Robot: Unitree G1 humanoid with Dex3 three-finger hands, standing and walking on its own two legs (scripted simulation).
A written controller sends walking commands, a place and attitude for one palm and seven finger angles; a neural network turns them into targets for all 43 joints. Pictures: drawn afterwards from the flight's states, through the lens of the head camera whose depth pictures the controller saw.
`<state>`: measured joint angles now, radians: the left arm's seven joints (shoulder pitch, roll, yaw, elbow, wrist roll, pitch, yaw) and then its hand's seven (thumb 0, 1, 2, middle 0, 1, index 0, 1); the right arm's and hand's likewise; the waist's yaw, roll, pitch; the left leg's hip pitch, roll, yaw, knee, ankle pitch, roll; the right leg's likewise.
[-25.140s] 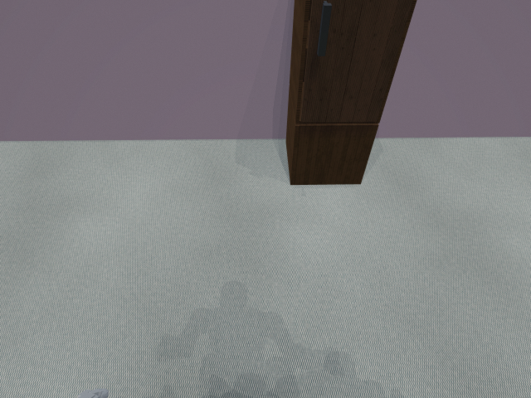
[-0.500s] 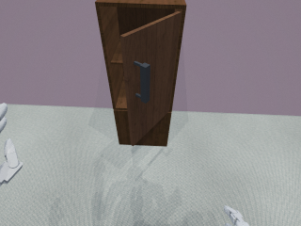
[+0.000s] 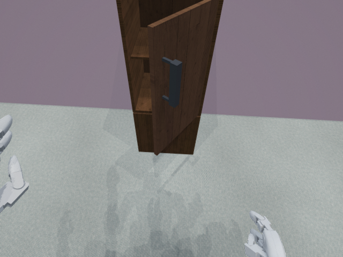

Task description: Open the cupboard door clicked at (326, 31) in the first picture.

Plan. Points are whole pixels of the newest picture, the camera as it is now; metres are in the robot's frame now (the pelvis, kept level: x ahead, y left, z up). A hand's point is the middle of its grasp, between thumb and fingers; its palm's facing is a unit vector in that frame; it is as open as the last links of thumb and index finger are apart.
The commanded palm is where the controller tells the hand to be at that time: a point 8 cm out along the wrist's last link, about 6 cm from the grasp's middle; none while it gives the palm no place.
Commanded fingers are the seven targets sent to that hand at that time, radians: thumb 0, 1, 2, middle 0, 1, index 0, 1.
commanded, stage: let the arm hang, fingers relaxed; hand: left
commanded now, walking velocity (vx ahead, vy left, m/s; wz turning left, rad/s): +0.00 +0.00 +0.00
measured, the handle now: (169, 82) +0.62 +0.05 +0.06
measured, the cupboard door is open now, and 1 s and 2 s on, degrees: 54 54 54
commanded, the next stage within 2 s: look to check the result in 1.14 s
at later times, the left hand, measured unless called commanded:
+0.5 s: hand out of the picture -0.09 +0.18 -0.18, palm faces +0.06 -0.98 -0.18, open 7.1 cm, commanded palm none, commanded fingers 0.00 0.90 0.90 -0.20 -0.30 -0.20 -0.30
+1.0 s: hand out of the picture -0.03 +0.15 -0.18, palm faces +0.08 -0.98 -0.17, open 7.3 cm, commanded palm none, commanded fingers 0.00 0.90 0.90 -0.20 -0.30 -0.20 -0.30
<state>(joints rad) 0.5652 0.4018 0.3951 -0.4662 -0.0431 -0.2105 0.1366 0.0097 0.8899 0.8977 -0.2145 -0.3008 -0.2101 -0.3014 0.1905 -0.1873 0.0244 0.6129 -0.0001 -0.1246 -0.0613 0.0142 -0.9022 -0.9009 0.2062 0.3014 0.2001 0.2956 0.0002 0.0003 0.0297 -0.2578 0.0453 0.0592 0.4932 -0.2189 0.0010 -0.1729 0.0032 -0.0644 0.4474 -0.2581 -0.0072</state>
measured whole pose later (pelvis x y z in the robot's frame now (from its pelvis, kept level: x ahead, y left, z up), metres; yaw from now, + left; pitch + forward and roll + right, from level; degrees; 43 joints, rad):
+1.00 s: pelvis -0.02 +0.00 +0.00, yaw +2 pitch -2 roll +0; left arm 0.30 0.10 0.02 1.13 0.02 0.00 0.04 0.01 0.93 0.90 -0.20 -0.30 -0.20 -0.30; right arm 0.31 -0.10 -0.01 1.13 -0.03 0.02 -0.03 0.01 -0.91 -0.90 0.20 0.30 0.20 0.29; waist -0.01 0.01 0.02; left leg -0.27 0.02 0.04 0.47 -0.17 0.01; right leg -0.21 -0.02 -0.09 0.49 -0.26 -0.01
